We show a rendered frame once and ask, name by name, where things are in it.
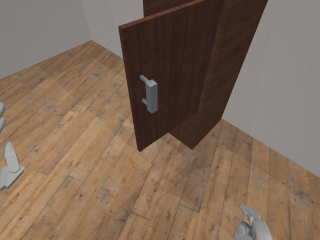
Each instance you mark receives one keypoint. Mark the left robot hand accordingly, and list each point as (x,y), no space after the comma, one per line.
(10,173)

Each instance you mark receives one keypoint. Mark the right robot hand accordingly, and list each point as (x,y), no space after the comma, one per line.
(259,229)

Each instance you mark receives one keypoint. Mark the cupboard door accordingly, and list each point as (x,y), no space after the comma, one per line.
(173,48)

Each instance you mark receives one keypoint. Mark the handle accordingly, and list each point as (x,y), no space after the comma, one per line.
(151,94)

